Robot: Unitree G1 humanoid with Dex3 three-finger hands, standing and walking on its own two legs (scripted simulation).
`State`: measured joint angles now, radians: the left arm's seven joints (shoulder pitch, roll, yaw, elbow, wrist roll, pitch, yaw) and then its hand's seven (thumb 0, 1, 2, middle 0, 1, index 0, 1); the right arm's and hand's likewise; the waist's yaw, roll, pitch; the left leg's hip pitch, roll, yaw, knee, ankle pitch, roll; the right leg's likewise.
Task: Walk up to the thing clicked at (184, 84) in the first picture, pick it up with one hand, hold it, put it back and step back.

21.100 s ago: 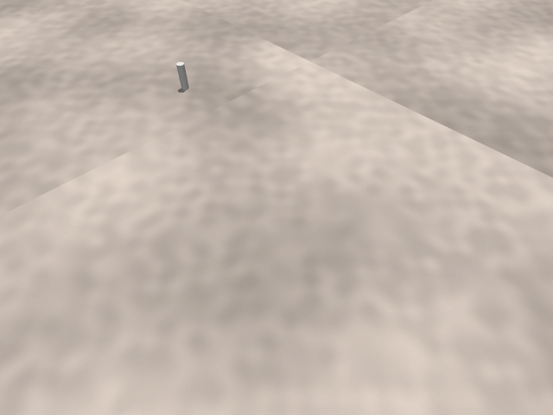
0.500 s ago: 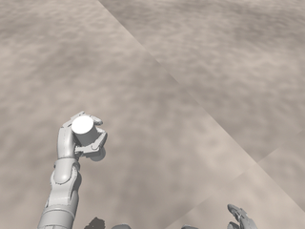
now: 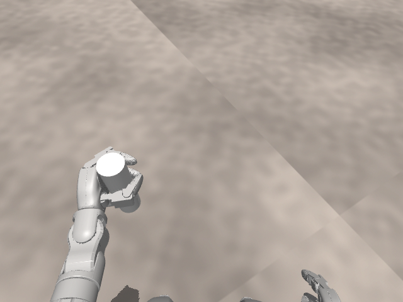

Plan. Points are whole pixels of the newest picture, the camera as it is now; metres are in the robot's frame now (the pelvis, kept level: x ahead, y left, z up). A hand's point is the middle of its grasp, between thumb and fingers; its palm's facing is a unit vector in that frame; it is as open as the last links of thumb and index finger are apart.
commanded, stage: hold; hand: left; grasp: from the side
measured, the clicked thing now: (121, 186) +0.33 +0.18 +0.02
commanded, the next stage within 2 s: crouch in 0.12 s
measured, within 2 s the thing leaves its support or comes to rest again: neither
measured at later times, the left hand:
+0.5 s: hand (127, 187) +0.33 +0.17 +0.01, palm faces +0.18 -0.98 +0.00, open 6.4 cm
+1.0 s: hand (139, 216) +0.37 +0.20 -0.23, palm faces +0.17 -0.98 -0.02, open 6.4 cm
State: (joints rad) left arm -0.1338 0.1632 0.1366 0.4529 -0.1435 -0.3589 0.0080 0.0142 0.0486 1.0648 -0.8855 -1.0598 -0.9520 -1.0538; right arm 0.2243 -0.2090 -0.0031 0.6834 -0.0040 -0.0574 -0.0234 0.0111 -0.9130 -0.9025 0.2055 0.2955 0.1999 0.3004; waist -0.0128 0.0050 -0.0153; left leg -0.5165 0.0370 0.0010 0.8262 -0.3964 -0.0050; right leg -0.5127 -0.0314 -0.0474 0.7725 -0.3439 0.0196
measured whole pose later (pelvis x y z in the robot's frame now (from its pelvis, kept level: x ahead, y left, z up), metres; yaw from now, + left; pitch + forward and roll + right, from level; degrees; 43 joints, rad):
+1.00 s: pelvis -0.04 +0.00 -0.20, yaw -1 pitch +31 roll -3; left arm -0.52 0.29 0.35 0.99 -0.14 -0.75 -0.11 0.01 0.05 1.06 -0.89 -1.05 -0.95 -1.05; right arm 0.14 -0.25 0.00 0.70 -0.07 -0.05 0.06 0.01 -0.90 -0.90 0.20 0.30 0.20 0.30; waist -0.08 0.00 -0.18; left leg -1.64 0.03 -0.05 1.75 -0.67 -0.01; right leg -1.63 -0.05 -0.05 1.70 -0.61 0.01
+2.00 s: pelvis -0.09 +0.01 -0.42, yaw -7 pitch +26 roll -10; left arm -0.78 0.61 0.55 1.26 -0.03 -0.80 -0.13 0.01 0.04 1.09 -0.90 -1.03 -0.97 -1.05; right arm 0.06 -0.32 0.19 0.70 -0.20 0.01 0.12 0.00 -0.90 -0.90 0.21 0.30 0.20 0.30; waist -0.23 -0.08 0.07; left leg -2.27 0.01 -0.17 2.48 -0.68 0.00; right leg -2.20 -0.04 -0.11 2.33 -0.59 0.03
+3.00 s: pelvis -0.09 +0.02 -0.44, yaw -13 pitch +17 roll -17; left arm -0.80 0.89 0.56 1.49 -0.03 -0.98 -0.03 0.01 0.03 1.09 -0.91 -1.02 -0.97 -1.04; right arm -0.11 -0.38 0.47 0.58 -0.33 0.05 0.13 0.00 -0.91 -0.90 0.21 0.30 0.20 0.30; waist -0.31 -0.23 0.30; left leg -2.24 0.01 -0.32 2.61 -0.71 0.00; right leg -2.11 0.01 -0.22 2.35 -0.56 0.07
